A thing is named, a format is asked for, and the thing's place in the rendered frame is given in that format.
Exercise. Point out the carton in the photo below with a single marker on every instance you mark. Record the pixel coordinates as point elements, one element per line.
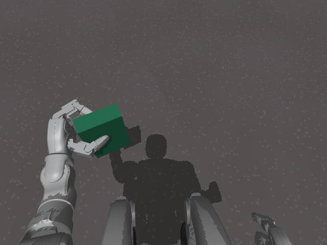
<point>105,121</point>

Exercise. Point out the left robot arm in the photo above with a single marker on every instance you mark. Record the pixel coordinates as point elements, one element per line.
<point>53,223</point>

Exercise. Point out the right robot hand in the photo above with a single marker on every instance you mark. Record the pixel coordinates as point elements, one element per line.
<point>276,235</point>

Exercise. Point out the left robot hand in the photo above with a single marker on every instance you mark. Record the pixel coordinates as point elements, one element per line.
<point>61,135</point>

